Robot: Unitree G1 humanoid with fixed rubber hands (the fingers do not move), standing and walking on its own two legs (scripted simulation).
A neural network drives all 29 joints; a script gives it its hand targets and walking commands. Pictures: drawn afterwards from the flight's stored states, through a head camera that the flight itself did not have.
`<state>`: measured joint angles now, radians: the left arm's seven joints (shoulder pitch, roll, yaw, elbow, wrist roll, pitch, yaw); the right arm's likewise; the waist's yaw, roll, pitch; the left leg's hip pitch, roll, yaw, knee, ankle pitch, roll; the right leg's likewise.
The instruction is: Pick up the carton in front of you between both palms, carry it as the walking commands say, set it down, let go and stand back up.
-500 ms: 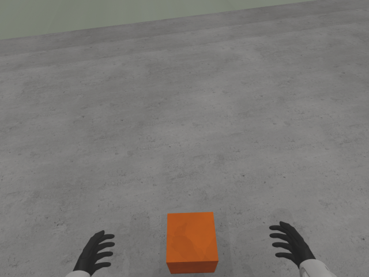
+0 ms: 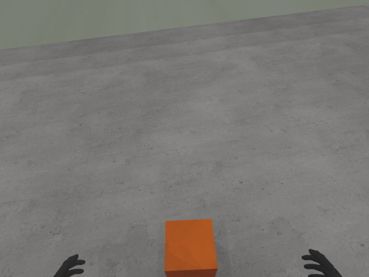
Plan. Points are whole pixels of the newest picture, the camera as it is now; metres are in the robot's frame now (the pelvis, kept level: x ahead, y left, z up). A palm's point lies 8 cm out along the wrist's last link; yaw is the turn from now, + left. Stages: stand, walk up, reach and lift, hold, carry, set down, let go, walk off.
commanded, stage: stand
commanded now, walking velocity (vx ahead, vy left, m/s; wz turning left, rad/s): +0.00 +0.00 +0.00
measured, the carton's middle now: (189, 251) +0.36 +0.00 -0.65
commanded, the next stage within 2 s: none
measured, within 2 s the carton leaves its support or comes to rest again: neither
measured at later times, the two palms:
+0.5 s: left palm out of the picture +0.11 +0.30 -0.09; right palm out of the picture +0.11 -0.30 -0.09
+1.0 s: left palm out of the picture +0.08 +0.31 -0.09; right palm out of the picture +0.08 -0.31 -0.10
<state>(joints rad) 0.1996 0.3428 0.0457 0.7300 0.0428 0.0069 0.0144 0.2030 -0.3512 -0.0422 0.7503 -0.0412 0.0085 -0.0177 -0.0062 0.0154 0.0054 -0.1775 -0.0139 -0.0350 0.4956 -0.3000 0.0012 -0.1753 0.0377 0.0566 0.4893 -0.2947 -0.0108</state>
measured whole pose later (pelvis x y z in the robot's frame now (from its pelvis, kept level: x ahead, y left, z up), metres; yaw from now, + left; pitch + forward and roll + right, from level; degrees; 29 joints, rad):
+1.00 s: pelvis -0.01 +0.00 +0.01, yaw +0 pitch -3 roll +0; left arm 0.14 0.37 0.00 0.99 0.03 -0.01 0.01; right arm 0.15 -0.39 -0.01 0.98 -0.02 -0.01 -0.02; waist 0.00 0.01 0.02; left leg -0.10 -0.01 -0.03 0.38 -0.22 0.00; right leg -0.10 0.03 0.06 0.37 -0.22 -0.01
